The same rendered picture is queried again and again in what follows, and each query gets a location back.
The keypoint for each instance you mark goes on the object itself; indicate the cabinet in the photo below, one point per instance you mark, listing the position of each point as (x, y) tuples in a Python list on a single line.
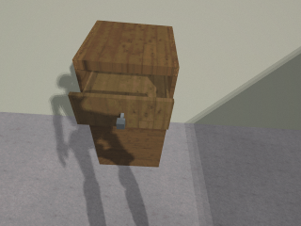
[(120, 47)]

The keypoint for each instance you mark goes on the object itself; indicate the handle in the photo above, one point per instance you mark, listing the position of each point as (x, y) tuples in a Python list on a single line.
[(120, 124)]

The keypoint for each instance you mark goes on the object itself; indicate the drawer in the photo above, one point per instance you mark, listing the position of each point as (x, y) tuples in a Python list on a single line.
[(143, 98)]

